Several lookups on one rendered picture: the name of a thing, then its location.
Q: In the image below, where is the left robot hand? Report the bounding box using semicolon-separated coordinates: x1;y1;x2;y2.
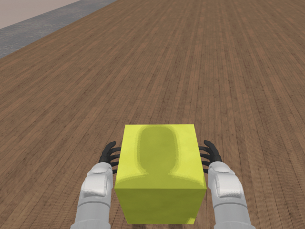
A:
98;141;121;174

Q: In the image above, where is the carton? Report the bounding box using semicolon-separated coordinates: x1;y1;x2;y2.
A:
114;124;207;224

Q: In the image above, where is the right robot hand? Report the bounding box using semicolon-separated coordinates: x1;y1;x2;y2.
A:
199;140;222;174

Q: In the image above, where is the right robot forearm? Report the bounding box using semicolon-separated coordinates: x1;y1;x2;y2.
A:
208;161;256;229

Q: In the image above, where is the left robot forearm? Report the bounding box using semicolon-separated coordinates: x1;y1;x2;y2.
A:
70;162;113;229

